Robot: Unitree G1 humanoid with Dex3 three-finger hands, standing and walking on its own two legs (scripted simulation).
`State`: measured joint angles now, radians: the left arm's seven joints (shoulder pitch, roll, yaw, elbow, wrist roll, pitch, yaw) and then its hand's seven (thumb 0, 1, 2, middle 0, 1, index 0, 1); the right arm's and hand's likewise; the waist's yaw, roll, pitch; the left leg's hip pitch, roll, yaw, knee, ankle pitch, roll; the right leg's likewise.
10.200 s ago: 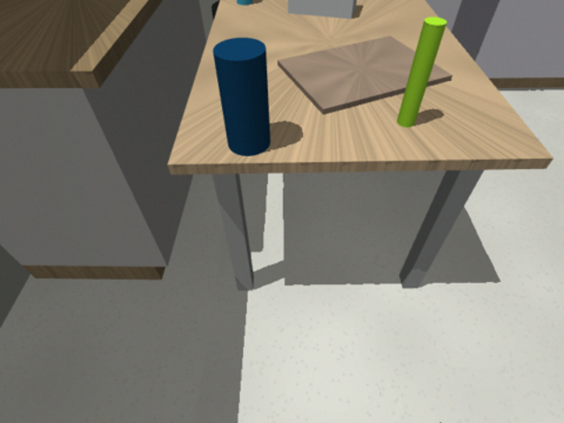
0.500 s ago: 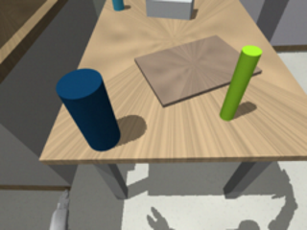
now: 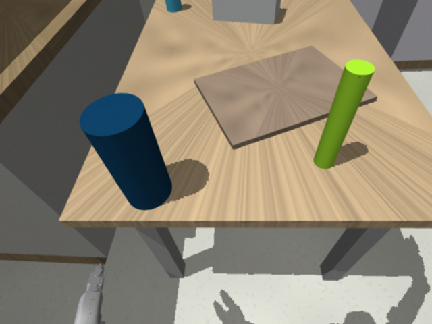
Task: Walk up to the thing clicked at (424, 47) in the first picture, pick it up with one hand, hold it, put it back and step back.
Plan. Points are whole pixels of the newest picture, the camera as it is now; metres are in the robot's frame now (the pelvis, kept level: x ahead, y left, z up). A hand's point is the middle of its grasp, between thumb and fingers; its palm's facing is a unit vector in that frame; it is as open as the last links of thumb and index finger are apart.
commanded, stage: go down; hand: right
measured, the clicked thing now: (338, 122) +0.47 -0.19 +0.10
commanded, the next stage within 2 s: approach in 0.74 s
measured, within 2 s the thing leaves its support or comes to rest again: neither
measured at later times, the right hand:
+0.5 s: hand out of the picture +0.39 -0.39 +0.17, palm faces +0.19 +0.98 +0.00, open 17.4 cm
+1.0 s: hand out of the picture +0.38 -0.38 +0.17, palm faces +0.17 +0.99 +0.00, open 17.4 cm
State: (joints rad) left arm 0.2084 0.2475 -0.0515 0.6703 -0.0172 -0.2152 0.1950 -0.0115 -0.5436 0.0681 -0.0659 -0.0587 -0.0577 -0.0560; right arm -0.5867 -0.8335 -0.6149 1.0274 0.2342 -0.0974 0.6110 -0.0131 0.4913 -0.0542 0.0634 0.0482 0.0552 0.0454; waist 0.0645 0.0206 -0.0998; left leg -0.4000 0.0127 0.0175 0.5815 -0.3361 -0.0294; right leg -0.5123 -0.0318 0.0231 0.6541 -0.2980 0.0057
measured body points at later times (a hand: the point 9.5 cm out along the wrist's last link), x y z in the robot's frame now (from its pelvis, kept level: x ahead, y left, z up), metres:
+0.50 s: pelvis +0.00 +0.00 +0.00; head +0.04 -0.03 +0.44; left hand +0.14 +0.27 -0.07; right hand +0.37 -0.44 +0.17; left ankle -0.03 +0.14 -0.72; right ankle +0.01 -0.12 -0.72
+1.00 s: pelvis +0.00 +0.00 +0.00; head +0.04 -0.02 +0.44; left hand +0.15 +0.26 -0.07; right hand +0.37 -0.43 +0.17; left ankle -0.03 +0.14 -0.72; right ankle +0.01 -0.12 -0.72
